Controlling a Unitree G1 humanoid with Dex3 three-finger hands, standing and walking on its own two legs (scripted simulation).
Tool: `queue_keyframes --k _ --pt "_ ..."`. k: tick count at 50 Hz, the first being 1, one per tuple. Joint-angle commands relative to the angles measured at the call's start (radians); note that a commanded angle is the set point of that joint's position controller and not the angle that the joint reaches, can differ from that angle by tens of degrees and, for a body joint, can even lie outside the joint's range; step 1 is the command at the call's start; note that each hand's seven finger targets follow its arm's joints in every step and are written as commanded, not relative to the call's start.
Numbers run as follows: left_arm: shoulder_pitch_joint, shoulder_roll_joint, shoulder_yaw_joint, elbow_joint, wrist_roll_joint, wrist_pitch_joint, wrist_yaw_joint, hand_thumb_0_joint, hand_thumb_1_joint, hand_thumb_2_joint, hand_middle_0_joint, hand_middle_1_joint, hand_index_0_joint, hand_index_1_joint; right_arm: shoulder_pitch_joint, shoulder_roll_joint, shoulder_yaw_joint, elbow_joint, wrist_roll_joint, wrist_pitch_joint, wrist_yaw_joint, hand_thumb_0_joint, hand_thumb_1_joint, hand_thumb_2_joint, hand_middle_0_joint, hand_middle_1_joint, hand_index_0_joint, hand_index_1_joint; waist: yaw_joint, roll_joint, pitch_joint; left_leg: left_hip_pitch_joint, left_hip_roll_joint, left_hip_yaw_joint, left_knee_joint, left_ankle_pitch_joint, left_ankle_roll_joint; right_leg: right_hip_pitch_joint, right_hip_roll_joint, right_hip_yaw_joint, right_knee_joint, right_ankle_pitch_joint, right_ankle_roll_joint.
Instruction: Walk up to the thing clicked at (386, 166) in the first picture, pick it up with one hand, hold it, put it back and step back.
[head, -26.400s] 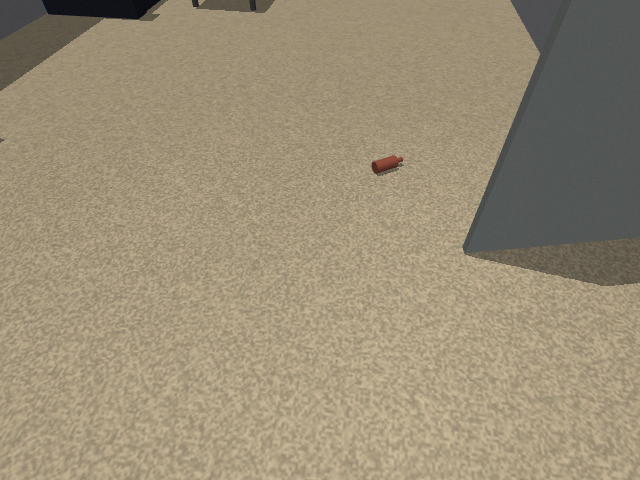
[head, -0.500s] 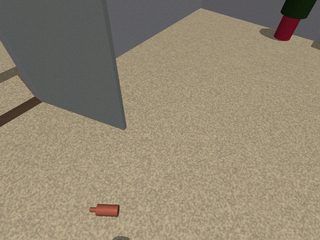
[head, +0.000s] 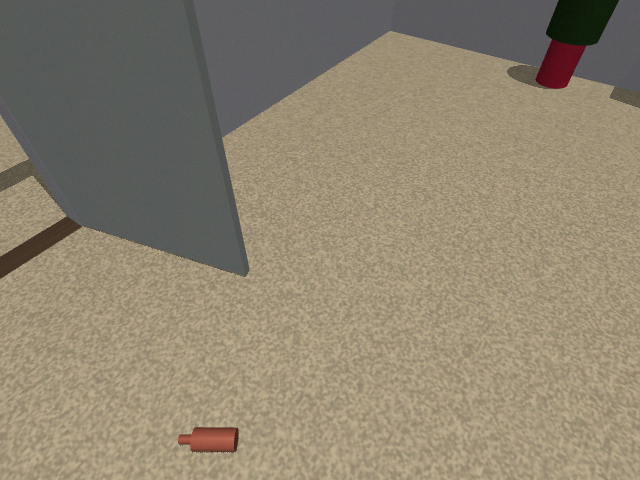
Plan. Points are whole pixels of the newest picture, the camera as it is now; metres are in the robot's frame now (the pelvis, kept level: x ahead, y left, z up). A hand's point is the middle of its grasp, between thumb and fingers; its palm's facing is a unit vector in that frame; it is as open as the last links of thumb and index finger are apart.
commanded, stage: walk up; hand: left
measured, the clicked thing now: (207, 439) +0.40 +0.34 -0.75
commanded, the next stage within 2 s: stand in 0.54 s
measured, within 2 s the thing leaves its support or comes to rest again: neither
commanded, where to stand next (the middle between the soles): +0.06 +0.00 m, yaw +0 degrees
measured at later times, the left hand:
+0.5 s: hand out of the picture +0.10 +0.25 -0.16, palm faces -0.02 -0.95 -0.32, open 7.4 cm
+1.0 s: hand out of the picture +0.09 +0.25 -0.16, palm faces -0.02 -0.94 -0.34, open 7.4 cm
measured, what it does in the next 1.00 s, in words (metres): stands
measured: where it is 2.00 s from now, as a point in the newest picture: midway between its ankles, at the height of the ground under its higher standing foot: outside the picture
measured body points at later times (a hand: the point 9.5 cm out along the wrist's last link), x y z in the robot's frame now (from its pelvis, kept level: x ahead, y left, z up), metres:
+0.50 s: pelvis +0.01 +0.00 +0.00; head +0.02 +0.00 +0.45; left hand +0.10 +0.30 -0.13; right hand +0.08 -0.30 -0.14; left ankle +0.02 +0.13 -0.75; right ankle +0.01 -0.13 -0.75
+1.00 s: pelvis +0.02 +0.00 +0.00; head +0.03 -0.01 +0.45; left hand +0.09 +0.30 -0.13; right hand +0.10 -0.30 -0.13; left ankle +0.02 +0.13 -0.75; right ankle +0.01 -0.13 -0.75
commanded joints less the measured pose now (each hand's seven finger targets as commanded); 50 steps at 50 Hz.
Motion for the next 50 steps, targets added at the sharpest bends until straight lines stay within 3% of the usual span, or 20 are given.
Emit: queue_keyframes --k 1,24,32,36,44,50 --pt "-0.041 0.218 0.044 -0.059 0.001 -0.015 0.015 0.0 0.9 0.9 -0.2 -0.3 -0.2 -0.3 -0.055 -0.207 -0.034 -0.056 -0.006 -0.027 -0.014 0.0 -0.9 -0.9 0.2 0.3 0.2 0.3 0.007 -0.007 -0.083 0.018 0.096 -0.097 -0.062 0.023 0.025 0.0 -0.103 0.093 -0.065 0.028 -0.033" --pt "-0.037 0.208 0.047 -0.065 0.0 -0.01 0.015 0.0 0.9 0.9 -0.2 -0.3 -0.2 -0.3 -0.003 -0.207 -0.036 -0.058 -0.007 -0.027 -0.018 0.0 -0.9 -0.9 0.2 0.3 0.2 0.3 -0.001 -0.005 -0.093 0.034 0.102 -0.097 -0.053 0.09 0.03 0.021 -0.102 0.088 -0.042 0.092 -0.031" --pt "-0.025 0.214 0.045 -0.073 0.002 -0.012 0.018 0.0 0.9 0.9 -0.2 -0.3 -0.2 -0.3 -0.019 -0.21 -0.037 -0.077 -0.012 -0.025 -0.02 0.0 -0.9 -0.9 0.2 0.3 0.2 0.3 -0.001 -0.004 -0.087 0.041 0.11 -0.101 -0.061 0.105 0.022 0.014 -0.108 0.087 -0.05 0.052 -0.032" --pt "-0.017 0.216 0.045 -0.08 0.001 -0.015 0.017 0.0 0.9 0.9 -0.2 -0.3 -0.2 -0.3 -0.021 -0.212 -0.036 -0.082 -0.011 -0.03 -0.019 0.0 -0.9 -0.9 0.2 0.3 0.2 0.3 0.001 0.008 -0.097 0.06 0.112 -0.097 -0.051 0.146 0.023 0.021 -0.114 0.089 -0.047 0.101 -0.035" --pt "-0.01 0.223 0.043 -0.082 0.003 -0.017 0.02 0.0 0.9 0.9 -0.2 -0.3 -0.2 -0.3 -0.023 -0.209 -0.037 -0.089 -0.01 -0.024 -0.018 0.0 -0.9 -0.9 0.2 0.3 0.2 0.3 -0.003 -0.021 -0.093 0.069 0.112 -0.1 -0.05 0.124 0.024 0.007 -0.11 0.079 -0.055 0.074 -0.032" --pt "-0.003 0.227 0.043 -0.085 0.001 -0.018 0.02 0.0 0.9 0.9 -0.2 -0.3 -0.2 -0.3 -0.014 -0.208 -0.031 -0.087 -0.01 -0.026 -0.017 0.0 -0.9 -0.9 0.2 0.3 0.2 0.3 0.001 -0.008 -0.097 0.06 0.11 -0.098 -0.047 0.14 0.025 0.033 -0.118 0.087 -0.052 0.113 -0.035"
